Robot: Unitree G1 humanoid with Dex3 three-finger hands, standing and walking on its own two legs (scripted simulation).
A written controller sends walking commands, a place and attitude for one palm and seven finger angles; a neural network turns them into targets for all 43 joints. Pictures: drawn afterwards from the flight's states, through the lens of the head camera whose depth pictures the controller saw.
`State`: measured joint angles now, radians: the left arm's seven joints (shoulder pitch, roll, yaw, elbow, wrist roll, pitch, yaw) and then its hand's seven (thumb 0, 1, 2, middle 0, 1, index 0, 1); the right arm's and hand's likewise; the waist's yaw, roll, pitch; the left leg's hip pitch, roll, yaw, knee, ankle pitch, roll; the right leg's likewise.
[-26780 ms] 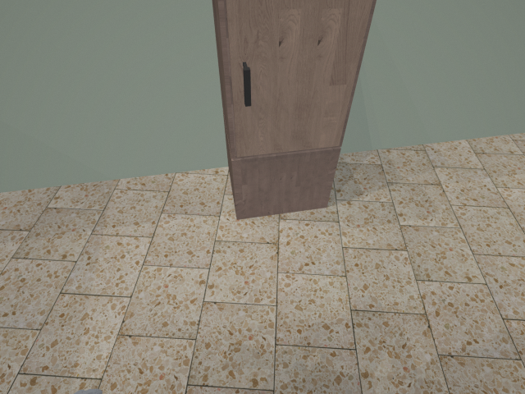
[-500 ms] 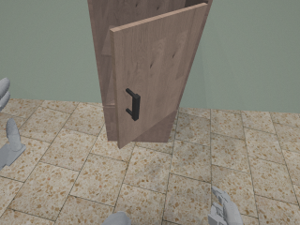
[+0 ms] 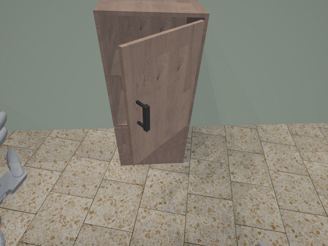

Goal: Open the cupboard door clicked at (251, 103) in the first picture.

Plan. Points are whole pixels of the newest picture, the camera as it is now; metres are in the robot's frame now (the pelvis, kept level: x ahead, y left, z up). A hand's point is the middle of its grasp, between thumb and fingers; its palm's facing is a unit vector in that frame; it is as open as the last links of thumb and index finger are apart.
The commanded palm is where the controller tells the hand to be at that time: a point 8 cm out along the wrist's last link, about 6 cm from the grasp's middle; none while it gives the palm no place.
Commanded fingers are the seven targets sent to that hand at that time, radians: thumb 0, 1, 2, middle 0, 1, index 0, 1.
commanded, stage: stop stepping back and stand still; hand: left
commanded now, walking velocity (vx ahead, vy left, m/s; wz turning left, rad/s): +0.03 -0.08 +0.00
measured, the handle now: (142, 116) +0.59 +0.11 -0.03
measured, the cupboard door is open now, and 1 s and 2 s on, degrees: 42 42 42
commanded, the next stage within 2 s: let the arm hang, fingers relaxed in 0.18 s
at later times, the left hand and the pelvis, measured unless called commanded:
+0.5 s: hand out of the picture +0.11 +0.23 -0.14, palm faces +0.11 -0.96 -0.26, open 7.4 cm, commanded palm none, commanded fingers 0.00 0.90 0.90 -0.20 -0.30 -0.20 -0.30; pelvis +0.00 +0.03 -0.02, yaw +4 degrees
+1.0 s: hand out of the picture -0.06 +0.21 -0.17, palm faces +0.08 -0.97 -0.21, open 7.3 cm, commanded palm none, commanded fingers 0.00 0.90 0.90 -0.20 -0.30 -0.20 -0.30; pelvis -0.02 +0.04 +0.00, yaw +3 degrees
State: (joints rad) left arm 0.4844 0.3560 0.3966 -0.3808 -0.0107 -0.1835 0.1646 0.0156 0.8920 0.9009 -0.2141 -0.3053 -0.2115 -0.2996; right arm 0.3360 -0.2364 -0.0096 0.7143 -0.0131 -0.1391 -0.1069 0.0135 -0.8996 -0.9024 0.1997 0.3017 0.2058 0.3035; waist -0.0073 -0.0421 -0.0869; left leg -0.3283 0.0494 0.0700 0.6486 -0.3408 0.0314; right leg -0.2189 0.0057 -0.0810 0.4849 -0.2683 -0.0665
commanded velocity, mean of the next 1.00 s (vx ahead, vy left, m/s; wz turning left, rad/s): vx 0.00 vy -0.02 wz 0.00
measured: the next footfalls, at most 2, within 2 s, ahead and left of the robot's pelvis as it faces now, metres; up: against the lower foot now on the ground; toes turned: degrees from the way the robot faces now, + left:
left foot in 0.04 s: +0.04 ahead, +0.13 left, +0.00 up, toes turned +8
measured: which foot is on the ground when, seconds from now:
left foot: up 0.00-0.02, down 0.04-1.00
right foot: down 0.00-1.00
